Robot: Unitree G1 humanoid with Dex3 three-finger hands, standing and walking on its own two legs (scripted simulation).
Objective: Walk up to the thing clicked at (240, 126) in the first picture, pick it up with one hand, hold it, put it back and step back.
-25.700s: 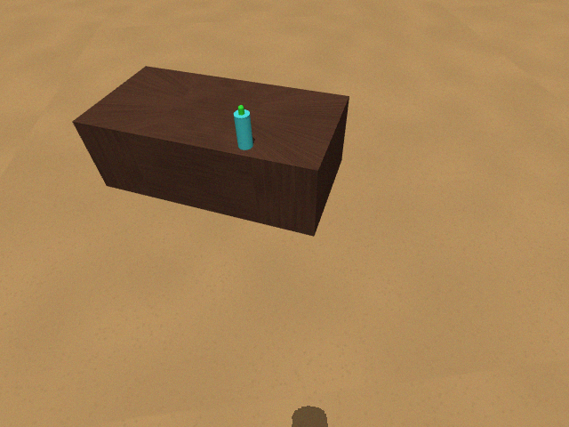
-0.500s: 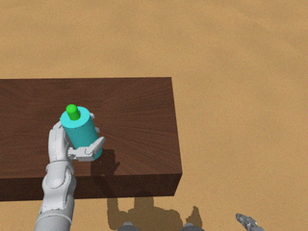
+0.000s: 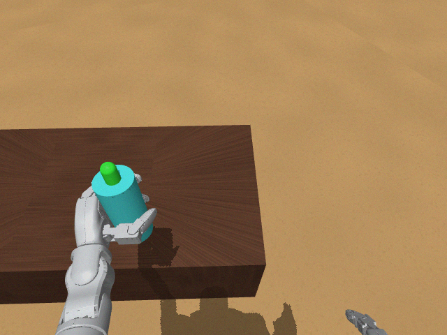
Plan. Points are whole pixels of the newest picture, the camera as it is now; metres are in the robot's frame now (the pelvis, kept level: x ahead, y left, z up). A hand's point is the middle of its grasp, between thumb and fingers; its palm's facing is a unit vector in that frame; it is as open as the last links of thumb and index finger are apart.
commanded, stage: hold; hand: left
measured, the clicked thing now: (123, 201) +0.35 +0.18 +0.07
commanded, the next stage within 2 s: none
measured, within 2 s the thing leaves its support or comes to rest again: neither
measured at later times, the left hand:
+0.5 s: hand (126, 217) +0.33 +0.17 +0.06, palm faces +0.15 -0.99 -0.01, open 8.7 cm
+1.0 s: hand (121, 221) +0.32 +0.17 +0.07, palm faces +0.14 -0.99 -0.01, open 8.7 cm
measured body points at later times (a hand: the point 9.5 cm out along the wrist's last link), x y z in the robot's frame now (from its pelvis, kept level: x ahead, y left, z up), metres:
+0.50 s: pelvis +0.00 +0.00 +0.01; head +0.04 +0.00 +0.46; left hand +0.31 +0.22 +0.06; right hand +0.13 -0.25 -0.10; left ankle +0.01 +0.13 -0.69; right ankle -0.01 -0.12 -0.69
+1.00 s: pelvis -0.01 +0.00 +0.01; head +0.02 +0.00 +0.46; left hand +0.30 +0.23 +0.07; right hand +0.12 -0.24 -0.10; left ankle +0.01 +0.13 -0.69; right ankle -0.01 -0.12 -0.69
